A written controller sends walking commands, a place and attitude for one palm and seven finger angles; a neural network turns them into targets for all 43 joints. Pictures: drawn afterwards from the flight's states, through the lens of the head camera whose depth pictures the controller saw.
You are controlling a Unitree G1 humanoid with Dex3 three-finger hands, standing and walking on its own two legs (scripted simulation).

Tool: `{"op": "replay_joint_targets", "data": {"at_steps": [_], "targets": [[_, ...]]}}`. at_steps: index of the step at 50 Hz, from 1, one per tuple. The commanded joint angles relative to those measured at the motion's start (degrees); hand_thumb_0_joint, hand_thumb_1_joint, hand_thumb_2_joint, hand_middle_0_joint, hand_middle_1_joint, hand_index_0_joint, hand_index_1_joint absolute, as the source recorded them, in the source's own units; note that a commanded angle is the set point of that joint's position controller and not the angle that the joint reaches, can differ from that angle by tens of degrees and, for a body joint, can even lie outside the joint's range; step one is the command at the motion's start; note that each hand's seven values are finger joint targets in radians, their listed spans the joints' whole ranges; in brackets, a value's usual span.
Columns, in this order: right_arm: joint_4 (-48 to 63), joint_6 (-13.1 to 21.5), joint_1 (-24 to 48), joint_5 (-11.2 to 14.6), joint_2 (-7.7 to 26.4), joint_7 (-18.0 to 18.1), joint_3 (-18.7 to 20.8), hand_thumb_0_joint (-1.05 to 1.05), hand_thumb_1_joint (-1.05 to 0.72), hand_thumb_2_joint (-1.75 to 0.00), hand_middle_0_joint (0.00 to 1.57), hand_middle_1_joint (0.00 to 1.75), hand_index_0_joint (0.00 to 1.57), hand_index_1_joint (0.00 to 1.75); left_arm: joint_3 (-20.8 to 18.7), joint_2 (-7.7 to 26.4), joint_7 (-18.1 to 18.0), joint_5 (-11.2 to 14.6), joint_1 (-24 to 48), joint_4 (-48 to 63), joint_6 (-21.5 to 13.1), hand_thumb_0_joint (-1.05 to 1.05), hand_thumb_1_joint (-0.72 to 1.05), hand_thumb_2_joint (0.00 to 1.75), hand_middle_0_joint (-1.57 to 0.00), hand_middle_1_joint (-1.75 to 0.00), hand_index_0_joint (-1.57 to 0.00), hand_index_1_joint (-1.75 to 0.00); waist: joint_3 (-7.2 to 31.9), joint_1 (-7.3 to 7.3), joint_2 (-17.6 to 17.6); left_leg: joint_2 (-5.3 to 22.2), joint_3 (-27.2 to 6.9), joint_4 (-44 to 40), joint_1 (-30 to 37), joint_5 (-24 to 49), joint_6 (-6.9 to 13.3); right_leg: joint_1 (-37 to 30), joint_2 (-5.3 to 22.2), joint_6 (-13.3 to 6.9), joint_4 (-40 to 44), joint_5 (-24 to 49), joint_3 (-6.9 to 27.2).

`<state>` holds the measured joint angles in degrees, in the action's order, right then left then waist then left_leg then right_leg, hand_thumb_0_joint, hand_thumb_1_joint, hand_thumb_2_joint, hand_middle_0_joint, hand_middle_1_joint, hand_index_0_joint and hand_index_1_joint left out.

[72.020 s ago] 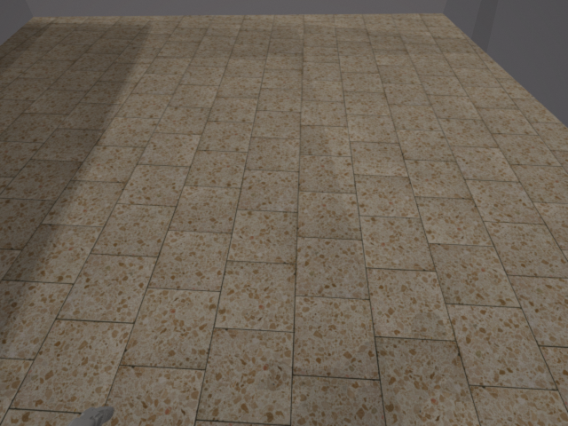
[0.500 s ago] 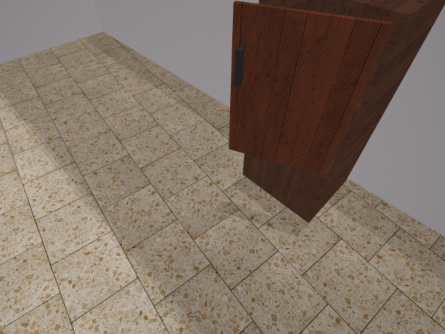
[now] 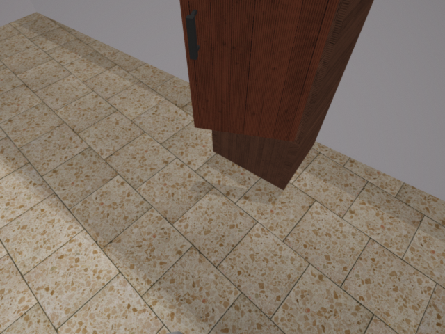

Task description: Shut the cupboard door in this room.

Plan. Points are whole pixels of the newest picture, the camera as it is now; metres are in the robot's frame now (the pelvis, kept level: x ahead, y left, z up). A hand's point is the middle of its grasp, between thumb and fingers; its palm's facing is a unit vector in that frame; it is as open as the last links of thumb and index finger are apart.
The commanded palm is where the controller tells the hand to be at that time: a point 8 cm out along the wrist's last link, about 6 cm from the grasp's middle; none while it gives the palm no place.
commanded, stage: turn to face it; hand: left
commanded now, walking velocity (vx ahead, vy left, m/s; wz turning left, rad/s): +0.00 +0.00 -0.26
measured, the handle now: (194, 34) +0.88 +0.14 +0.06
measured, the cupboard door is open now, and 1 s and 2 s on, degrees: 24 24 24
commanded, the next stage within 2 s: take the last steps up to it in 0.10 s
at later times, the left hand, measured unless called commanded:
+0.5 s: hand out of the picture +0.09 +0.18 -0.16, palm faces -0.06 -0.98 -0.17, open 7.4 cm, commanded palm none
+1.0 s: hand (145, 326) +0.15 +0.18 -0.18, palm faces +0.03 -0.99 -0.15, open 7.4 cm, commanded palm none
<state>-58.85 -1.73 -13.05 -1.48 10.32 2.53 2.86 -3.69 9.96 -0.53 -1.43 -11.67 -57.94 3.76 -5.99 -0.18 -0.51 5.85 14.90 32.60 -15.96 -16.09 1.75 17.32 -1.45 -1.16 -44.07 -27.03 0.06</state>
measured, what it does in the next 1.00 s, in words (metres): walks ahead: left foot, then right foot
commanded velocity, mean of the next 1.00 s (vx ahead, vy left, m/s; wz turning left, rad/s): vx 0.25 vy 0.04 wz -0.08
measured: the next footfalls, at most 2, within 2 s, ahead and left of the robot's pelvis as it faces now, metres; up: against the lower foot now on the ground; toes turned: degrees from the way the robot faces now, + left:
left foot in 0.36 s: +0.05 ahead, +0.12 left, +0.00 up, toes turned -1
right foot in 0.64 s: +0.13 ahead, -0.13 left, +0.00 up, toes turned -9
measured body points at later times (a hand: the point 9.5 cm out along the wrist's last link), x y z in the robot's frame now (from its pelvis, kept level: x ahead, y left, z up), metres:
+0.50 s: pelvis +0.03 +0.01 +0.01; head +0.05 +0.01 +0.46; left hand +0.09 +0.24 -0.15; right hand +0.01 -0.22 -0.14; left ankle +0.01 +0.12 -0.73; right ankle +0.00 -0.11 -0.69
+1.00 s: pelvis +0.18 +0.01 +0.00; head +0.20 +0.01 +0.44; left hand +0.15 +0.23 -0.17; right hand +0.22 -0.24 -0.15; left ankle +0.27 +0.12 -0.74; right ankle +0.10 -0.12 -0.73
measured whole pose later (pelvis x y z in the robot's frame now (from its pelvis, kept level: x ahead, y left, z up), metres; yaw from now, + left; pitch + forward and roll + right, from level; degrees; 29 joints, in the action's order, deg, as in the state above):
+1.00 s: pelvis +0.18 +0.01 +0.00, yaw -3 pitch -1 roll -2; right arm -57.2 2.7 -14.1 -1.4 10.5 -0.7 2.8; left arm -3.4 8.1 0.2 -1.3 -21.0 -63.2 -1.2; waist -3.1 0.5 -0.5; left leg 5.2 5.3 31.6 -21.1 -12.3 0.8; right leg 6.3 1.9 -0.2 -30.9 -23.0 -5.5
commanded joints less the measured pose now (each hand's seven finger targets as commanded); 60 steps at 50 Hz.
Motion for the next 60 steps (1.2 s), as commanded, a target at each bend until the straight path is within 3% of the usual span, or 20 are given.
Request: {"op": "replay_joint_targets", "data": {"at_steps": [1,2,4,5,10,15,16,18,19,25,29,31,32,34,40,47,48,50,54,60], "targets": [[3.1,0.9,0.2,-0.3,11.0,0.2,1.9,0.00,-0.90,-0.90,0.20,0.30,0.20,0.30,-1.5,3.2,0.3,-0.5,-5.9,3.0,-1.6,0.00,0.90,0.90,-0.20,-0.30,-0.20,-0.30,6.4,2.19,-5.0,14.9,-12.9,-10.6,1.6,9.0,5.4,-3.1,2.3,0.3,7.1,6.2,-2.2],[3.4,0.6,0.9,0.1,10.4,0.0,1.9,0.00,-0.90,-0.90,0.20,0.30,0.20,0.30,-1.6,3.8,0.2,-0.6,-8.2,2.1,-1.8,0.00,0.90,0.90,-0.20,-0.30,-0.20,-0.30,6.5,3.02,-2.8,11.6,-9.5,-5.8,-0.8,6.5,3.1,-6.6,2.0,0.2,14.7,13.3,-1.4],[5.5,0.0,0.7,0.8,4.9,-1.0,1.3,0.00,-0.90,-0.90,0.20,0.30,0.20,0.30,-2.7,12.0,-0.8,-1.0,-7.4,2.6,-2.8,0.00,0.90,0.90,-0.20,-0.30,-0.20,-0.30,4.0,2.35,16.6,-1.5,-3.3,11.2,-11.3,-12.8,-3.2,-7.1,18.1,-7.2,28.8,21.4,21.3],[6.3,-0.8,3.1,0.7,4.6,-1.2,1.3,0.00,-0.90,-0.90,0.20,0.30,0.20,0.30,-2.5,13.3,-0.9,-0.5,-7.5,3.0,-2.7,0.00,0.90,0.90,-0.20,-0.30,-0.20,-0.30,3.3,3.67,10.3,-2.2,-9.2,20.2,-10.9,-18.4,-3.2,-3.4,21.5,-11.7,30.0,20.2,23.5],[4.7,-0.2,0.3,0.9,3.6,-0.7,0.9,0.00,-0.90,-0.90,0.20,0.30,0.20,0.30,-2.2,10.2,-2.0,-0.6,-1.6,3.8,-3.1,0.00,0.90,0.90,-0.20,-0.30,-0.20,-0.30,7.9,0.04,7.0,-2.5,-14.1,23.2,-11.5,-11.2,-3.5,-11.2,15.5,-10.9,21.8,41.2,14.3],[3.3,1.4,-4.6,0.2,3.1,-1.2,-0.1,0.00,-0.90,-0.90,0.20,0.30,0.20,0.30,-1.9,9.4,-0.8,0.0,-2.0,2.7,-3.3,0.00,0.90,0.90,-0.20,-0.30,-0.20,-0.30,5.3,-0.87,7.0,-3.7,-11.3,-3.4,3.5,-4.2,-2.7,-3.4,11.1,-7.4,25.1,6.4,14.2],[2.0,2.1,-7.6,0.1,4.3,-1.1,-0.1,0.00,-0.90,-0.90,0.20,0.30,0.20,0.30,-1.6,7.7,-0.5,0.3,-1.7,2.8,-3.3,0.00,0.90,0.90,-0.20,-0.30,-0.20,-0.30,4.9,-2.06,2.3,-2.5,-14.0,-10.8,10.5,-3.7,-1.9,2.6,7.9,-5.2,22.2,-0.1,11.8],[1.0,2.2,-12.6,-1.0,12.0,-0.4,1.4,0.00,-0.90,-0.90,0.20,0.30,0.20,0.30,-0.6,3.4,0.5,0.4,-0.4,4.7,-3.7,0.00,0.90,0.90,-0.20,-0.30,-0.20,-0.30,2.5,-4.03,-15.1,14.7,-37.0,-21.3,13.5,-20.2,6.8,14.4,-1.1,-0.3,4.5,-3.2,-1.3],[1.2,2.0,-12.9,-1.0,11.9,-0.9,1.6,0.00,-0.90,-0.90,0.20,0.30,0.20,0.30,-0.5,4.2,0.6,-0.5,2.7,5.6,-3.7,0.00,0.90,0.90,-0.20,-0.30,-0.20,-0.30,-0.1,-4.51,-13.5,17.1,-41.1,-24.6,9.7,-24.9,9.5,16.7,0.2,-0.8,-3.5,-4.1,-0.7],[0.0,3.9,-11.9,-0.5,7.9,-0.4,0.2,0.00,-0.90,-0.90,0.20,0.30,0.20,0.30,0.0,2.4,2.0,-0.1,3.8,4.7,-5.1,0.00,0.90,0.90,-0.20,-0.30,-0.20,-0.30,1.4,-2.08,-7.7,9.0,-23.1,-20.0,11.9,5.5,7.9,11.5,3.5,0.1,-0.6,4.6,-2.5],[-1.7,3.5,-11.8,0.1,7.6,-0.7,0.3,0.00,-0.90,-0.90,0.20,0.30,0.20,0.30,-0.4,2.4,2.0,0.1,-1.0,2.7,-5.3,0.00,0.90,0.90,-0.20,-0.30,-0.20,-0.30,1.4,0.35,-6.4,5.9,-18.6,-15.7,3.5,-0.2,5.6,-4.0,0.5,-0.1,13.4,12.0,-6.6],[-1.4,3.8,-10.4,0.7,5.2,-1.1,-0.2,0.00,-0.90,-0.90,0.20,0.30,0.20,0.30,-1.7,6.0,1.4,-0.1,-8.8,0.1,-5.7,0.00,0.90,0.90,-0.20,-0.30,-0.20,-0.30,2.6,4.37,0.8,0.7,-14.0,-5.5,-8.6,-6.6,2.7,-19.8,5.5,-2.5,20.9,8.1,2.0],[0.3,4.0,-10.2,1.1,2.7,-1.5,-0.6,0.00,-0.90,-0.90,0.20,0.30,0.20,0.30,-2.8,11.2,0.9,-0.4,-15.2,-1.8,-6.1,0.00,0.90,0.90,-0.20,-0.30,-0.20,-0.30,3.9,6.60,11.9,-5.6,-7.4,8.3,-18.3,-12.3,0.2,-26.5,17.3,-7.8,27.5,-3.5,18.5],[1.8,3.4,-4.9,0.4,5.1,-1.7,0.4,0.00,-0.90,-0.90,0.20,0.30,0.20,0.30,-2.7,11.5,-0.2,0.3,-16.3,-2.6,-5.9,0.00,0.90,0.90,-0.20,-0.30,-0.20,-0.30,1.4,6.02,13.5,-2.4,-12.9,28.5,-22.8,-16.8,0.0,-18.8,24.7,-13.6,36.4,-11.3,30.6],[0.4,2.8,-7.4,0.3,-0.5,-3.1,0.0,0.00,-0.90,-0.90,0.20,0.30,0.20,0.30,-1.5,6.3,-0.5,-0.3,-6.9,-0.6,-7.1,0.00,0.90,0.90,-0.20,-0.30,-0.20,-0.30,0.6,-0.45,5.9,1.1,-12.1,17.5,-12.9,-4.1,-1.6,-5.8,18.0,-9.7,34.3,9.2,7.0],[0.8,4.3,-9.1,0.3,2.7,-3.5,0.3,0.00,-0.90,-0.90,0.20,0.30,0.20,0.30,-1.8,7.0,0.2,0.0,-6.4,-1.8,-6.8,0.00,0.90,0.90,-0.20,-0.30,-0.20,-0.30,0.3,-3.18,2.8,-2.7,-7.4,-2.1,5.8,3.9,-1.6,0.8,13.6,-6.6,25.9,7.2,1.6],[-0.7,4.8,-13.8,0.1,5.0,-3.0,0.8,0.00,-0.90,-0.90,0.20,0.30,0.20,0.30,-1.5,5.7,0.4,0.1,-6.7,-1.6,-6.5,0.00,0.90,0.90,-0.20,-0.30,-0.20,-0.30,2.5,-4.95,-1.8,-1.7,-10.3,-5.4,13.3,0.8,-0.7,4.0,10.1,-5.2,16.6,8.6,-0.9],[-2.5,4.7,-24.2,-1.1,13.4,-1.4,2.8,0.00,-0.90,-0.90,0.20,0.30,0.20,0.30,-0.4,1.8,1.0,0.4,-5.6,1.7,-6.8,0.00,0.90,0.90,-0.20,-0.30,-0.20,-0.30,6.8,-8.09,-17.2,18.6,-40.1,-18.4,24.2,-7.1,9.6,20.5,-0.1,-1.3,-13.7,-6.5,-6.6],[1.5,5.0,-9.3,-0.4,7.6,-1.1,0.9,0.00,-0.90,-0.90,0.20,0.30,0.20,0.30,-0.8,2.7,1.6,-0.2,-2.4,1.9,-6.6,0.00,0.90,0.90,-0.20,-0.30,-0.20,-0.30,1.6,-2.13,-9.2,15.0,-29.9,-22.7,5.0,-11.6,8.7,18.0,7.7,-1.7,-19.2,3.1,0.5],[1.2,3.7,-3.9,-0.1,7.8,-1.7,0.9,0.00,-0.90,-0.90,0.20,0.30,0.20,0.30,-0.2,0.3,1.6,-0.3,-9.8,-0.4,-5.7,0.00,0.90,0.90,-0.20,-0.30,-0.20,-0.30,4.4,2.70,-3.9,7.5,-15.3,-16.4,-3.9,-10.6,5.6,-5.8,2.3,0.1,9.1,12.7,-7.6]]}}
